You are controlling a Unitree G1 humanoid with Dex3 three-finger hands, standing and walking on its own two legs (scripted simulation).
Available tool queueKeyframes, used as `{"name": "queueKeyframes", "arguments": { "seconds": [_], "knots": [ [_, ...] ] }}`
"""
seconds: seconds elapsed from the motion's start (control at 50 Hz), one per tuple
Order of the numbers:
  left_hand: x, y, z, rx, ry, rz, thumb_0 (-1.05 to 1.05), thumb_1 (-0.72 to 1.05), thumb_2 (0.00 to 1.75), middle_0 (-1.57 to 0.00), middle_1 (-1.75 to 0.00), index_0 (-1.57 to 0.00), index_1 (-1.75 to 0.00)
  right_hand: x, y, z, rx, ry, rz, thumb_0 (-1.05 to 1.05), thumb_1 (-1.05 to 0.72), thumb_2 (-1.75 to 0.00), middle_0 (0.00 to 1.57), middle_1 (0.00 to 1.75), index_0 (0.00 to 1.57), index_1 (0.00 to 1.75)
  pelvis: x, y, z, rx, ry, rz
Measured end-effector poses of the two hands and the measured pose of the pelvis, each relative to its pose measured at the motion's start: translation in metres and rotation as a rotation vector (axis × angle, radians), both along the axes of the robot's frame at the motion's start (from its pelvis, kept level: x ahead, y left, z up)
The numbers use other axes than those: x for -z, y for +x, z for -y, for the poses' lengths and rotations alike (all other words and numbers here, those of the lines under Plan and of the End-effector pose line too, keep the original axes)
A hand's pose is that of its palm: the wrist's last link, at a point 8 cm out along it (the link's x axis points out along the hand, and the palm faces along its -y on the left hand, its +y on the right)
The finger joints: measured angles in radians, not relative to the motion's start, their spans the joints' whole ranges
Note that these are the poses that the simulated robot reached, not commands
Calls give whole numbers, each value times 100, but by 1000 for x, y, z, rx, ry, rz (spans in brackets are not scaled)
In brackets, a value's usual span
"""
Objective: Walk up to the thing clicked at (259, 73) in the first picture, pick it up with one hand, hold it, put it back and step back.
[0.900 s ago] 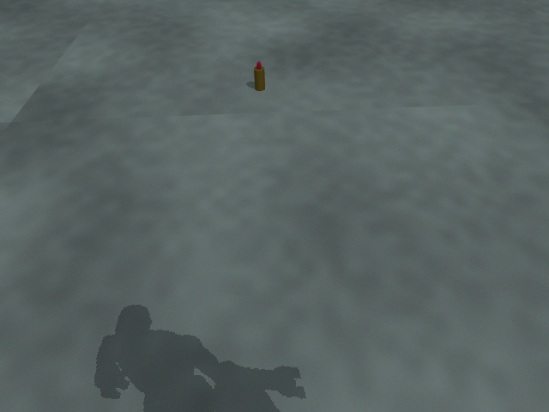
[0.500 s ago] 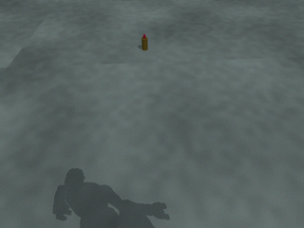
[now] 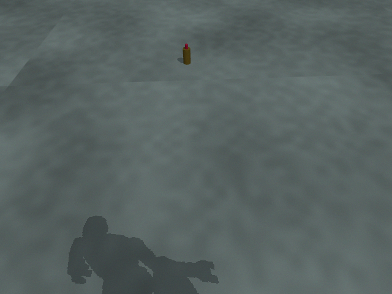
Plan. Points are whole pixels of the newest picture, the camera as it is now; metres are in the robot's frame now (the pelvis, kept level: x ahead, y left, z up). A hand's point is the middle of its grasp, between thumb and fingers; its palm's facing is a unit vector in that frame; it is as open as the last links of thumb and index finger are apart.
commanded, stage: stand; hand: left
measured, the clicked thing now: (186, 53) +2.23 +0.12 -0.69
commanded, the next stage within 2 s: walk up in 0.22 s
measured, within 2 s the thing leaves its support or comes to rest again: neither
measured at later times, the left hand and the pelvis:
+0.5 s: hand (89, 293) +0.16 +0.25 -0.13, palm faces -0.06 -0.91 -0.42, open 7.4 cm; pelvis +0.05 -0.05 -0.01, yaw -3 degrees
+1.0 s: hand (125, 233) +0.31 +0.22 -0.19, palm faces +0.04 -0.94 -0.35, open 7.4 cm; pelvis +0.32 -0.06 -0.03, yaw +2 degrees
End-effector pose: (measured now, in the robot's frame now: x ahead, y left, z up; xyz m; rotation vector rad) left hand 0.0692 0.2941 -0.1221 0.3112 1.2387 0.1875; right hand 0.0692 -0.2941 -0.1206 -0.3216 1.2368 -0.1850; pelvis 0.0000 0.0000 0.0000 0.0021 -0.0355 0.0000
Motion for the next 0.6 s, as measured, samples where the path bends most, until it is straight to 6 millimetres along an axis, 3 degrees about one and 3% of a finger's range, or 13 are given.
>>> {"name": "queueKeyframes", "arguments": {
  "seconds": [0.24, 0.3, 0.36, 0.48, 0.54, 0.6],
  "knots": [
    [-2, 1, -3, -3, -2, 6, 0, 91, 90, -21, -30, -20, -30, 0, 2, -1, 0, 8, 12, 1, -91, -89, 20, 30, 20, 30, 0, 2, -1, 1, 1, -2],
    [-5, 5, -9, 6, -8, 24, 0, 91, 90, -21, -30, -20, -30, -3, 4, 6, 3, 22, 52, 1, -90, -89, 20, 30, 20, 30, 2, 7, 2, 18, 16, -23],
    [-13, 20, -13, 31, 15, 24, 1, 91, 90, -21, -30, -20, -30, -5, 3, 24, 30, 15, 82, 1, -90, -89, 20, 30, 20, 30, 3, 15, 9, 31, 15, -31],
    [-34, 75, -5, 81, 71, 94, 1, 91, 90, -21, -30, -20, -30, -3, 3, 76, 83, -15, 41, 1, -90, -89, 20, 30, 20, 30, 6, 46, 39, 46, 20, -13],
    [-35, 97, 3, 74, 119, 144, 0, 91, 90, -21, -30, -20, -30, 11, 24, 108, 93, -34, 30, 1, -90, -89, 20, 30, 20, 30, 20, 72, 61, 54, 15, -3],
    [-32, 98, 15, 19, 142, 175, 0, 91, 90, -21, -30, -20, -30, 18, 63, 124, 60, -46, 27, 1, -91, -90, 20, 30, 20, 30, 26, 95, 74, 15, -18, 3]
  ]
}}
